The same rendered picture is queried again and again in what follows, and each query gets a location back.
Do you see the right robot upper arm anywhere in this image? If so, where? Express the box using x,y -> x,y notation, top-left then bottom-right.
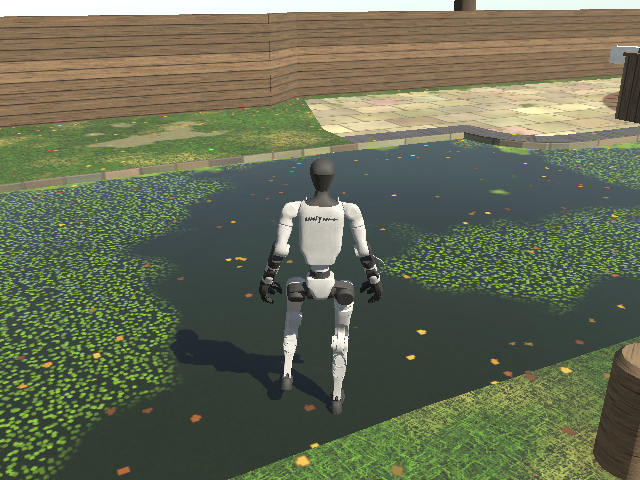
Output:
342,202 -> 370,258

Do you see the robot right hand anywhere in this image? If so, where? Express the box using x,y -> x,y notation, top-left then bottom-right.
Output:
360,280 -> 383,303

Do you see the left robot upper arm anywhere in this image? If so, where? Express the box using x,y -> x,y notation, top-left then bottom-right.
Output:
273,201 -> 301,257

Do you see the right robot foot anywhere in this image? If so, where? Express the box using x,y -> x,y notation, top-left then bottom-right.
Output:
330,389 -> 345,415

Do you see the robot right forearm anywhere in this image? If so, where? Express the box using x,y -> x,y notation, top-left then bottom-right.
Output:
360,242 -> 380,284

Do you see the left robot shin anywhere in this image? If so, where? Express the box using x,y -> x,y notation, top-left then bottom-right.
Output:
283,311 -> 298,378

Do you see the robot left forearm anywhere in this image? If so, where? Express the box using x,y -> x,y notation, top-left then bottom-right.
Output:
262,241 -> 283,284

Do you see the robot left hand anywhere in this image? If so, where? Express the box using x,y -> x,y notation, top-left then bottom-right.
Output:
259,280 -> 282,304

